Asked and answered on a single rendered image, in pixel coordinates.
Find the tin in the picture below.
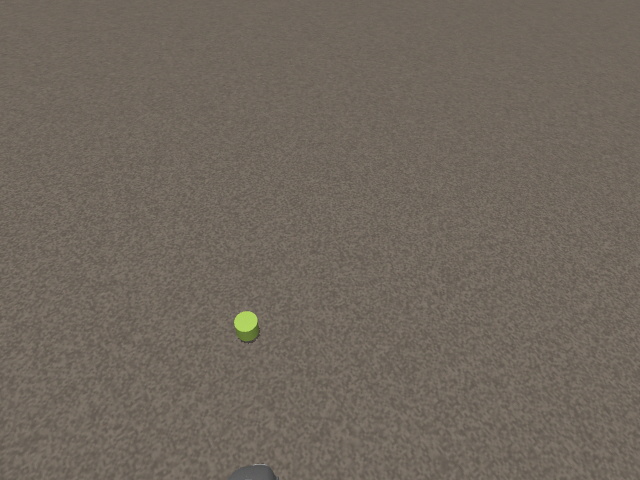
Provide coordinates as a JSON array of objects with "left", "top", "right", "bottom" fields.
[{"left": 234, "top": 311, "right": 259, "bottom": 341}]

